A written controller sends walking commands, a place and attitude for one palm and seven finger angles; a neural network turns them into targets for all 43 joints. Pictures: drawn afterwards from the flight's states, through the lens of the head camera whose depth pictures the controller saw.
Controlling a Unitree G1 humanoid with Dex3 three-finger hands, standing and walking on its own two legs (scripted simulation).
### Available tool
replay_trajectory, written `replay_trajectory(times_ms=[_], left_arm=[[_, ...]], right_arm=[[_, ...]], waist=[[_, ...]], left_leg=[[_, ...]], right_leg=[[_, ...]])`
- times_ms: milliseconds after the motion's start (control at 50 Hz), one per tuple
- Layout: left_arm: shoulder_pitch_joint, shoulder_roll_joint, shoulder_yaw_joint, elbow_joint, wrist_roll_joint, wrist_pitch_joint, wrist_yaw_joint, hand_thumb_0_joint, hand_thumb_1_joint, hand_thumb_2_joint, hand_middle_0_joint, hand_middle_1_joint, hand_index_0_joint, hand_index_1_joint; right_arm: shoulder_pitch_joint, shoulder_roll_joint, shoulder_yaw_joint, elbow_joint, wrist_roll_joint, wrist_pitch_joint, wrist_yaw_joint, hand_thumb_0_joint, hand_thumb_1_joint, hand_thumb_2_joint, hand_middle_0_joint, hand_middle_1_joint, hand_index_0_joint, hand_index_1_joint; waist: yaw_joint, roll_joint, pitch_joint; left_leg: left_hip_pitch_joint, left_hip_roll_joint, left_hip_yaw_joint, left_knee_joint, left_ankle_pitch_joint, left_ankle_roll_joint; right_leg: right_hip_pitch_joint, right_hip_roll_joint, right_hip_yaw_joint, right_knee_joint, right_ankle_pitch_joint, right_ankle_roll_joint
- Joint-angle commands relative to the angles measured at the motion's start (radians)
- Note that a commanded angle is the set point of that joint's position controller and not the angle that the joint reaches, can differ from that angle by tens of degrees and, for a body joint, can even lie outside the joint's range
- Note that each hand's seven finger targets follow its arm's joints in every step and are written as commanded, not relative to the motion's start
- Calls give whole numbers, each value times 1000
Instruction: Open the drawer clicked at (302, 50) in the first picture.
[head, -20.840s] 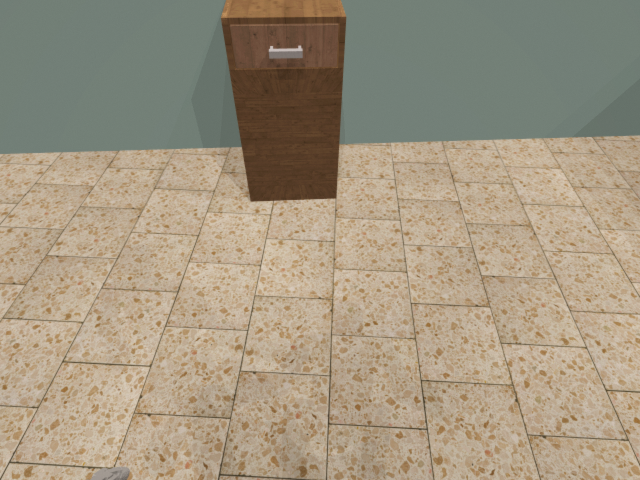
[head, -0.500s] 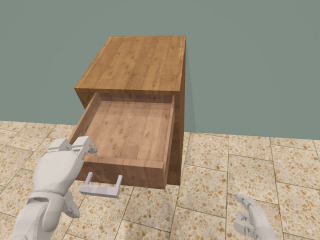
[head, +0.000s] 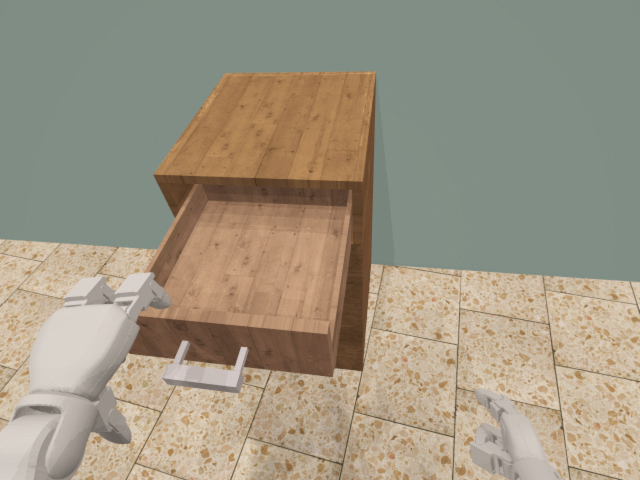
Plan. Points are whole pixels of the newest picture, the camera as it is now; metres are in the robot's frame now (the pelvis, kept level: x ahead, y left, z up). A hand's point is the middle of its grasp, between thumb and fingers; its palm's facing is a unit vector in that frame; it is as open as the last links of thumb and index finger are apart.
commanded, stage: draw the hand back to the body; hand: left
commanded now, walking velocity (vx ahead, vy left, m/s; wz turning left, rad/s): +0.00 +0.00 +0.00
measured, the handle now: (208, 364) +0.27 +0.23 -0.06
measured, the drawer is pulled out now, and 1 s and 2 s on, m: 0.30 0.30 0.30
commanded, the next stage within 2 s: step back with the hand held close in 1.00 s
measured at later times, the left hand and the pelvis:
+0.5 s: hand (121, 330) +0.20 +0.23 +0.15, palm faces +0.36 -0.84 -0.41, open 11.3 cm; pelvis +0.02 +0.00 +0.01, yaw +1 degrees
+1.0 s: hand (95, 347) +0.18 +0.24 +0.16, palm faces +0.43 -0.81 -0.40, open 7.6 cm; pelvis +0.01 +0.00 +0.01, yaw +1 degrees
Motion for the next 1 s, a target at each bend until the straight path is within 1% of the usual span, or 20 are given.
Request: replay_trajectory(times_ms=[0, 20, 40, 80, 100, 140, 160, 220, 240, 300, 400, 480, 520, 680, 720, 780, 840, 880, 940, 980], left_arm=[[-122, -174, 113, -149, -751, -71, 26, 0, -465, 315, -298, -1178, -298, -1178], [-73, -67, 165, -130, -787, -106, 34, 0, -430, 330, -295, -1155, -295, -1155], [-46, -32, 229, -175, -847, -135, 42, 0, -395, 345, -292, -1133, -292, -1133], [-125, -2, 243, -330, -872, -185, 61, 0, -325, 375, -287, -1087, -287, -1087], [-99, -6, 249, -323, -875, -194, 69, 0, -290, 390, -285, -1065, -285, -1065], [-56, -7, 268, -300, -883, -194, 72, 0, -220, 420, -280, -1020, -280, -1020], [-39, -37, 251, -276, -891, -196, 67, 0, -185, 435, -277, -997, -277, -997], [-24, -44, 260, -299, -900, -207, 57, 0, -80, 480, -270, -930, -270, -930], [-10, -42, 268, -291, -902, -208, 53, 0, -45, 495, -268, -908, -268, -908], [26, -55, 271, -302, -911, -215, 42, 0, 60, 540, -260, -840, -260, -840], [63, -52, 289, -299, -919, -217, 37, 0, 235, 615, -247, -728, -247, -728], [66, -39, 303, -322, -919, -219, 42, 0, 375, 675, -237, -637, -237, -637], [83, -27, 326, -314, -920, -219, 47, 0, 445, 705, -232, -592, -232, -592], [62, -27, 330, -310, -926, -216, 50, 0, 725, 825, -213, -413, -213, -413], [64, -34, 325, -307, -924, -219, 50, 0, 795, 855, -207, -367, -207, -367], [59, -35, 321, -301, -925, -217, 51, 0, 900, 900, -200, -300, -200, -300], [57, -27, 329, -296, -923, -215, 52, 0, 900, 900, -200, -300, -200, -300], [55, -32, 329, -289, -925, -218, 51, 0, 900, 900, -200, -300, -200, -300], [52, -27, 333, -295, -923, -218, 52, 0, 900, 900, -200, -300, -200, -300], [55, -34, 327, -280, -927, -220, 52, 0, 900, 900, -200, -300, -200, -300]], right_arm=[[-91, -2, -29, -209, 22, -135, -35, 0, -900, -900, 200, 300, 200, 300], [-87, -36, -22, -186, 13, -186, -49, 0, -900, -900, 200, 300, 200, 300], [-97, -37, -16, -173, 8, -210, -70, 0, -900, -900, 200, 300, 200, 300], [-79, -35, -10, -159, -7, -262, -87, 0, -900, -900, 200, 300, 200, 300], [-61, -33, -9, -144, -13, -277, -87, 0, -900, -900, 200, 300, 200, 300], [-63, -36, -14, -121, -19, -300, -81, 0, -900, -900, 200, 300, 200, 300], [-57, -32, -13, -115, -20, -302, -76, 0, -900, -900, 200, 300, 200, 300], [-58, -31, -20, -108, -19, -310, -66, 0, -900, -900, 200, 300, 200, 300], [-61, -33, -27, -104, -20, -312, -62, 0, -900, -900, 200, 300, 200, 300], [-60, -35, -36, -105, -17, -307, -55, 0, -900, -900, 200, 300, 200, 300], [-65, -38, -47, -105, -11, -295, -50, 0, -900, -900, 200, 300, 200, 300], [-65, -38, -52, -106, -5, -291, -54, 0, -900, -900, 200, 300, 200, 300], [-63, -36, -55, -103, -6, -289, -57, 0, -900, -900, 200, 300, 200, 300], [-74, -33, -52, -106, 3, -286, -62, 0, -900, -900, 200, 300, 200, 300], [-71, -33, -53, -106, 3, -290, -60, 0, -900, -900, 200, 300, 200, 300], [-72, -33, -51, -105, 3, -293, -59, 0, -900, -900, 200, 300, 200, 300], [-78, -34, -51, -103, 1, -295, -59, 0, -900, -900, 200, 300, 200, 300], [-78, -31, -50, -105, 3, -296, -60, 0, -900, -900, 200, 300, 200, 300], [-80, -31, -48, -104, 2, -298, -60, 0, -900, -900, 200, 300, 200, 300], [-78, -29, -48, -104, 4, -298, -60, 0, -900, -900, 200, 300, 200, 300]], waist=[[-104, -176, -54], [-80, -204, -59], [-63, -234, -75], [-56, -40, -133], [-54, 9, -121], [-50, 8, -52], [-55, -10, -24], [-54, 26, -27], [-54, -18, -19], [-55, -24, -63], [-56, -72, -74], [-61, -46, -80], [-56, -71, -97], [-60, -23, -38], [-61, -55, -42], [-61, -48, -40], [-59, -40, -31], [-59, -67, -21], [-56, -17, -27], [-59, -68, -16]], left_leg=[[97, 23, -15, -71, 187, 37], [99, 35, -18, -88, 159, 33], [110, 29, -20, -101, 183, 30], [140, 15, -12, -117, 274, 16], [143, 13, -13, -124, 305, 8], [120, 15, -10, -134, 330, -1], [108, 15, -10, -143, 329, -1], [110, 16, -10, -148, 359, -7], [109, 15, -12, -147, 366, -9], [118, 18, -4, -140, 405, -6], [113, 21, -9, -141, 405, -6], [117, 21, -7, -137, 395, -7], [117, 20, -8, -133, 407, -5], [102, 19, -14, -146, 309, -6], [102, 21, -17, -146, 306, -5], [97, 18, -19, -149, 295, -5], [92, 16, -21, -148, 287, -6], [88, 19, -23, -152, 265, -4], [89, 15, -21, -152, 263, -8], [83, 18, -25, -153, 244, -4]], right_leg=[[96, 14, -22, -85, 138, -13], [101, 8, -17, -88, 101, -5], [120, 8, -19, -116, 107, 0], [173, -15, -11, -110, 182, -6], [175, -14, -14, -111, 199, -11], [165, -12, -16, -136, 221, -15], [167, -12, -22, -140, 231, -15], [184, -13, -18, -142, 255, -17], [182, -8, -20, -156, 265, -17], [208, -11, -17, -140, 313, -13], [206, -11, -21, -141, 314, -9], [192, -14, -18, -141, 304, -8], [203, -15, -19, -137, 323, -6], [158, -17, -14, -158, 225, -9], [158, -16, -15, -154, 218, -8], [158, -18, -15, -156, 207, -8], [152, -17, -12, -164, 198, -10], [145, -17, -14, -162, 177, -8], [148, -18, -10, -167, 171, -12], [141, -18, -13, -168, 153, -8]])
